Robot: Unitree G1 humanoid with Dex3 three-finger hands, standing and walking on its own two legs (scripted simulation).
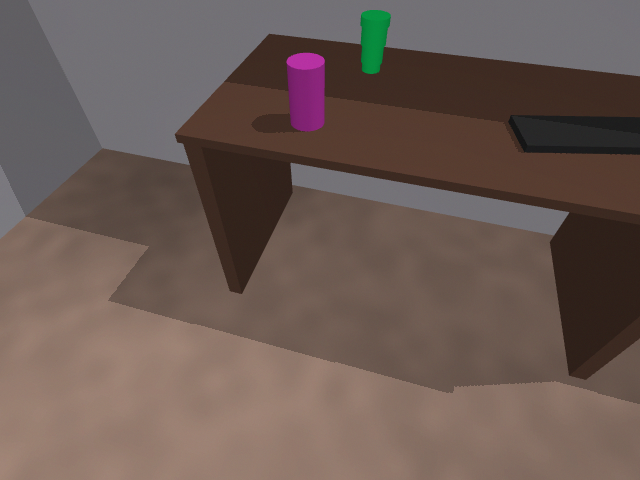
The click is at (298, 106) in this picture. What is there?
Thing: squat round
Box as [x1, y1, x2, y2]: [287, 53, 324, 130]
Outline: 298,53 290,56 287,59 287,76 291,124 292,126 300,130 314,130 319,128 323,124 324,60 321,56 317,54
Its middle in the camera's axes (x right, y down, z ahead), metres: -0.04 -0.34 +0.93
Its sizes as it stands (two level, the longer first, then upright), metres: 0.086 0.086 0.155
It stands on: a support 0.72 m high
